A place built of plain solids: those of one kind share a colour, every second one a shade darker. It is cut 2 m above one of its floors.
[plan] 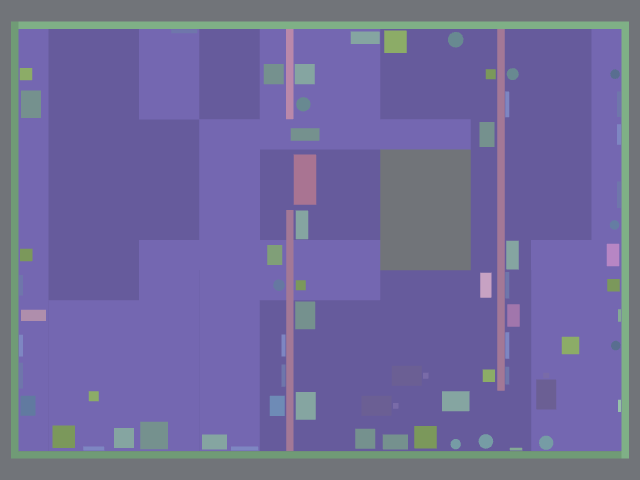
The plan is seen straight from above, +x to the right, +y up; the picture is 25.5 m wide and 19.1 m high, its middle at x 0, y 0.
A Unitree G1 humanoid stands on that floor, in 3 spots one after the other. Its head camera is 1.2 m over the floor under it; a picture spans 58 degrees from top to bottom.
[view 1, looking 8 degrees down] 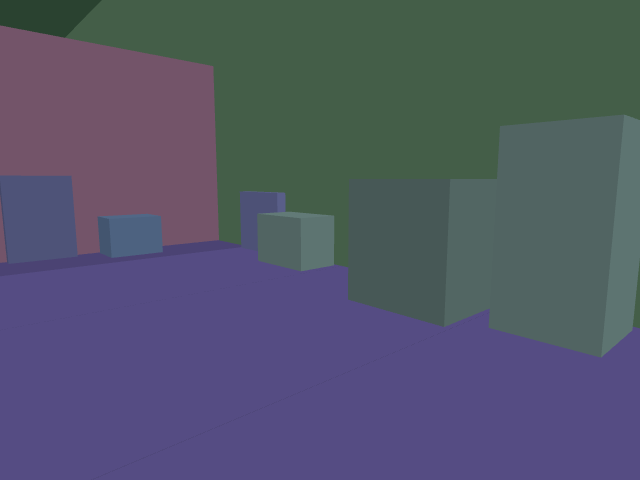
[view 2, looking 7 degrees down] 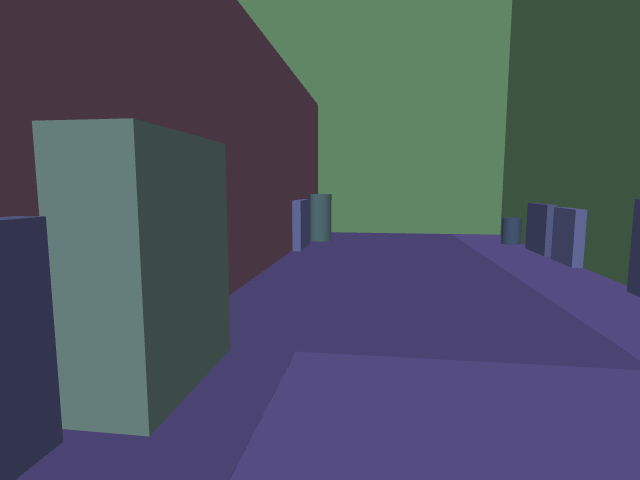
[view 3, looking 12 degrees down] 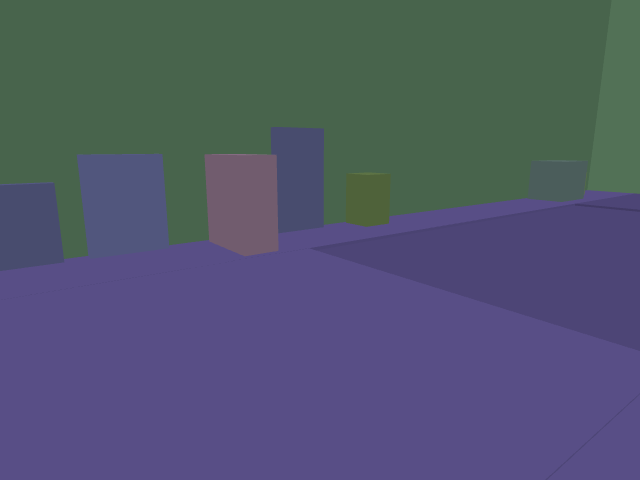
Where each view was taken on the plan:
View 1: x -9.00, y -4.20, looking -42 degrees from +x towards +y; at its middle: crate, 5.84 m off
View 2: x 9.00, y -3.00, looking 98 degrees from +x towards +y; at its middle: roll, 9.53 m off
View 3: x -6.60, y -5.40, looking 143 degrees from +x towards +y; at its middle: floor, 5.77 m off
